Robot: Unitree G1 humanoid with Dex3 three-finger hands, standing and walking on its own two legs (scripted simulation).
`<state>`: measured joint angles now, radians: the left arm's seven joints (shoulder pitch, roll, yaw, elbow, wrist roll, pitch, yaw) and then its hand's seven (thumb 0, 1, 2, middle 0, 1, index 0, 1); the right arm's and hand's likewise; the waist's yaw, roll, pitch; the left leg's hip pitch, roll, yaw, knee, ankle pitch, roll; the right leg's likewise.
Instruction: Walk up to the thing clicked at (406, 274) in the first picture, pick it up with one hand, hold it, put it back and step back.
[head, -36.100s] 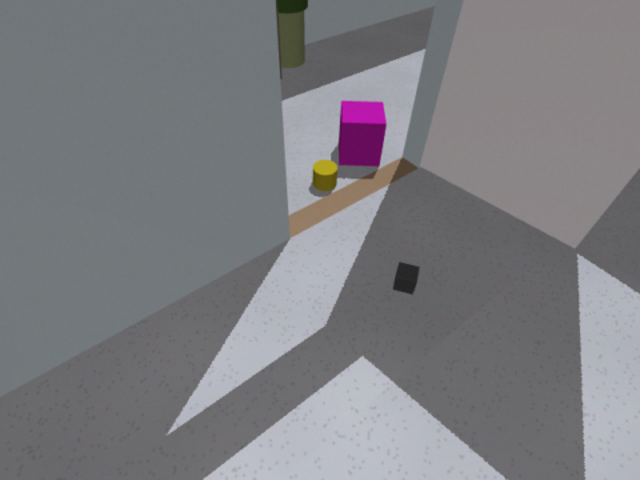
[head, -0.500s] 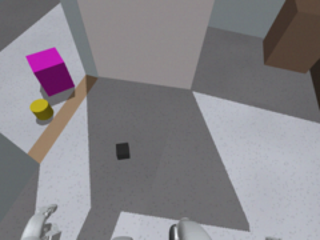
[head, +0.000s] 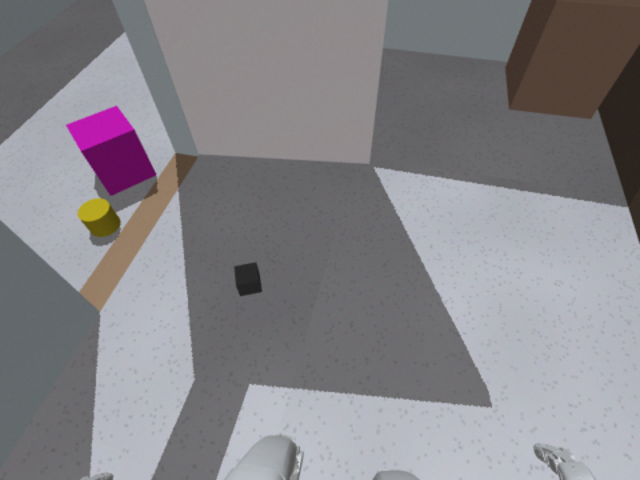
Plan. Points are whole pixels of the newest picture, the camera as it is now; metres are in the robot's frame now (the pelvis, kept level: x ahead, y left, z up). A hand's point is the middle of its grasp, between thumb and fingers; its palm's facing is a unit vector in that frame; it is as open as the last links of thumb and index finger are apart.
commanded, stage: step back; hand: left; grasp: from above
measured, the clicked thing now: (248, 279) +0.79 +0.29 -0.72
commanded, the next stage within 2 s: stand in 1.68 s
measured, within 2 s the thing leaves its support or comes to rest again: neither
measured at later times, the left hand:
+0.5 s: hand out of the picture -0.11 +0.25 -0.15, palm faces +0.01 -0.91 -0.42, open 7.3 cm
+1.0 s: hand out of the picture -0.24 +0.26 -0.14, palm faces +0.07 -0.91 -0.40, open 7.3 cm
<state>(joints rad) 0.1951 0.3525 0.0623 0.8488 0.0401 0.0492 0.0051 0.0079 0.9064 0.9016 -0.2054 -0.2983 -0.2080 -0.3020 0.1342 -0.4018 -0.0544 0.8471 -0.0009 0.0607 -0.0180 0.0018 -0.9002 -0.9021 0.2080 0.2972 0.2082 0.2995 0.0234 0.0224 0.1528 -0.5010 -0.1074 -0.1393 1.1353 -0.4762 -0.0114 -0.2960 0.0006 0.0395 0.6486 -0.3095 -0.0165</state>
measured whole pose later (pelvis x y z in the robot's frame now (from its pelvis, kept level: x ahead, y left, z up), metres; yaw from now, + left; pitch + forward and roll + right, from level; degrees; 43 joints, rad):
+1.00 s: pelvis -0.26 -0.03 +0.01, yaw +5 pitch -3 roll +1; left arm 0.24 0.43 0.07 0.99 0.03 0.01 -0.02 0.01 0.91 0.90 -0.20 -0.30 -0.20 -0.30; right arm 0.26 -0.35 -0.05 0.99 -0.05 -0.01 0.03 0.00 -0.90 -0.90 0.21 0.30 0.21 0.30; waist -0.01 -0.03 0.05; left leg -0.19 0.00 -0.03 0.55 -0.31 0.00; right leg -0.34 -0.01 0.00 0.73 -0.43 -0.01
